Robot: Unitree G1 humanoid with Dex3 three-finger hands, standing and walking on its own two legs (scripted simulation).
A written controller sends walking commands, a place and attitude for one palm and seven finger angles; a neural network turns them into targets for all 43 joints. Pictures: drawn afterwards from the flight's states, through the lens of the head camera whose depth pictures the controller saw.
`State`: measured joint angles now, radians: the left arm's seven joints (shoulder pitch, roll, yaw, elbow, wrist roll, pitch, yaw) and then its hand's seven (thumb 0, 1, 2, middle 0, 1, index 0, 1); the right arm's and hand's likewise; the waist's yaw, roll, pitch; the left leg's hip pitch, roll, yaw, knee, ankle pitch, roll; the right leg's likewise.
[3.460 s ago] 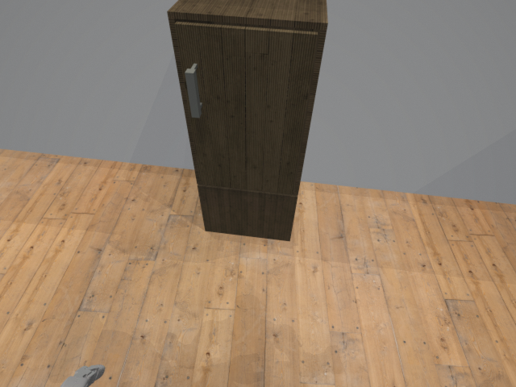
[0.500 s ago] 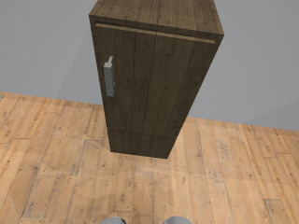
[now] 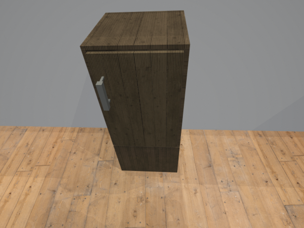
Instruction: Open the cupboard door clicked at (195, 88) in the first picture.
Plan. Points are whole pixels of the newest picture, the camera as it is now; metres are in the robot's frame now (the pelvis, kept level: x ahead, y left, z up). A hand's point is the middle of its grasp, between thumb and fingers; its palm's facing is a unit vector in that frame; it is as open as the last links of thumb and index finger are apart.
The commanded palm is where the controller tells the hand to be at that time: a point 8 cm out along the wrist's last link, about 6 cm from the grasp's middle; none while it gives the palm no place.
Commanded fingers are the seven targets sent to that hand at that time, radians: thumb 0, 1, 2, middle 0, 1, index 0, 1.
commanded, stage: come to a stop and stand still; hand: left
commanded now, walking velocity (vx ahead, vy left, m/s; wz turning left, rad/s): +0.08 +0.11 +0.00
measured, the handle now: (104, 93) +0.64 +0.24 -0.01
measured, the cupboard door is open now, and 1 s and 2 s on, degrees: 0 0 0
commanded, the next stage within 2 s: look again from close up in 0.66 s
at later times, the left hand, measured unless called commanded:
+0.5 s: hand out of the picture +0.00 +0.21 -0.19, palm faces +0.08 -0.98 -0.16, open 7.4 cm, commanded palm none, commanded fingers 0.00 0.90 0.90 -0.20 -0.30 -0.20 -0.30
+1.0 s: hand out of the picture +0.01 +0.23 -0.19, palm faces +0.00 -0.97 -0.25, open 7.4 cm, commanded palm none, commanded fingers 0.00 0.90 0.90 -0.20 -0.30 -0.20 -0.30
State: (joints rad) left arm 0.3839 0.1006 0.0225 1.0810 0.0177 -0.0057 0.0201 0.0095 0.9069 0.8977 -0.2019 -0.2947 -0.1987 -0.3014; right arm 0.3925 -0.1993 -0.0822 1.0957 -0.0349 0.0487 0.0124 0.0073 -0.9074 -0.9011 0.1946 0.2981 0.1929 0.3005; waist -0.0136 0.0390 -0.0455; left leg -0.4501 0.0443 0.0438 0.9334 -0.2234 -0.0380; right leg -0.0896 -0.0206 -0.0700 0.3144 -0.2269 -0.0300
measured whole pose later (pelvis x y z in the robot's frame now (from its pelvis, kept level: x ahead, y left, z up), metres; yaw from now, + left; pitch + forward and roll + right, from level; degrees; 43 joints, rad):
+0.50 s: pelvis +0.03 +0.05 -0.01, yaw +0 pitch +0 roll +0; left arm 0.30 0.13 0.02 1.15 0.01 0.00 0.04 0.01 0.91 0.90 -0.20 -0.29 -0.20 -0.30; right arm 0.19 -0.15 -0.02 1.09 -0.01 -0.02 -0.05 0.01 -0.94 -0.90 0.20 0.30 0.20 0.30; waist 0.03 -0.03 0.02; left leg -0.17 0.03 0.10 0.46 -0.28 0.00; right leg -0.10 -0.08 -0.05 0.43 -0.32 0.05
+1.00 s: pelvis -0.01 +0.05 -0.02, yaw +0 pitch -1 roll +0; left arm 0.26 0.16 -0.01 1.08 0.01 0.00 0.03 0.01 0.91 0.90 -0.20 -0.29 -0.20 -0.30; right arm 0.31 -0.17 0.00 1.07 -0.02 0.00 -0.01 0.01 -0.91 -0.90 0.20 0.30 0.19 0.30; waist -0.02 0.05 0.05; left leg -0.26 0.05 0.08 0.56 -0.28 0.00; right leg -0.19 -0.07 -0.05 0.55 -0.34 0.03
